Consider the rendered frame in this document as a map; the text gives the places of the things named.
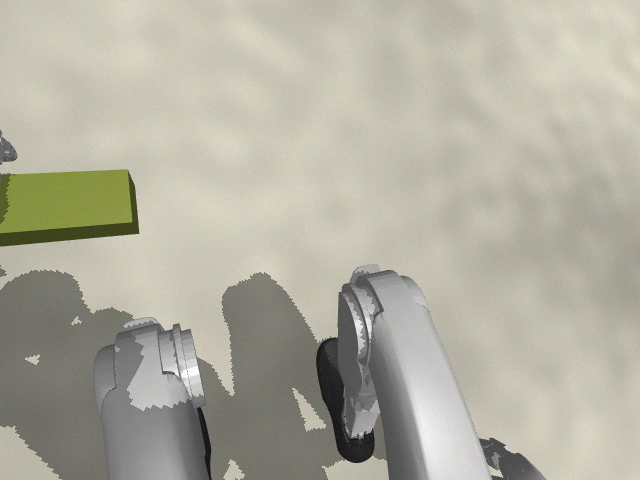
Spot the right robot foot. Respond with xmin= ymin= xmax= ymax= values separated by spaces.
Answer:
xmin=316 ymin=338 xmax=375 ymax=463

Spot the left robot hand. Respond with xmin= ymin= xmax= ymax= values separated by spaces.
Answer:
xmin=0 ymin=130 xmax=17 ymax=184

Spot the right robot hand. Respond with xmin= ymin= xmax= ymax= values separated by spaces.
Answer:
xmin=479 ymin=438 xmax=546 ymax=480

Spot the carton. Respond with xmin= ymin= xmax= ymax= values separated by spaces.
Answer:
xmin=0 ymin=169 xmax=139 ymax=247

